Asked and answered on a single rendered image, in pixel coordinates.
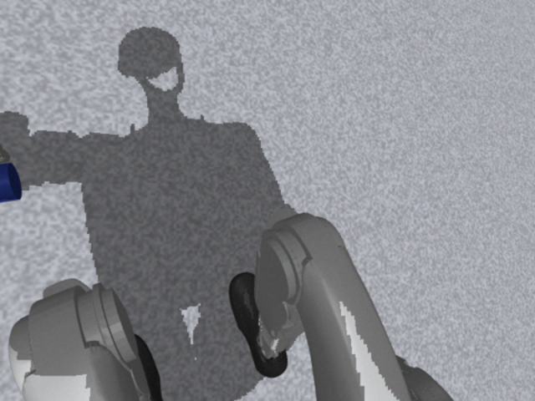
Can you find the right robot foot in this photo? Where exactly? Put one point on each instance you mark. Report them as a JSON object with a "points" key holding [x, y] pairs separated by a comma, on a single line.
{"points": [[241, 295]]}

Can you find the left robot foot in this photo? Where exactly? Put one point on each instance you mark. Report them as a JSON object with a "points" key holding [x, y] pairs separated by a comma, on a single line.
{"points": [[151, 372]]}

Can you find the right robot hand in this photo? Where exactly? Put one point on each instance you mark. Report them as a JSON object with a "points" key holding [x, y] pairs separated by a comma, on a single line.
{"points": [[421, 386]]}

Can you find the can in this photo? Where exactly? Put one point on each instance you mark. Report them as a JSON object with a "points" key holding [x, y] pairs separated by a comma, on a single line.
{"points": [[10, 185]]}

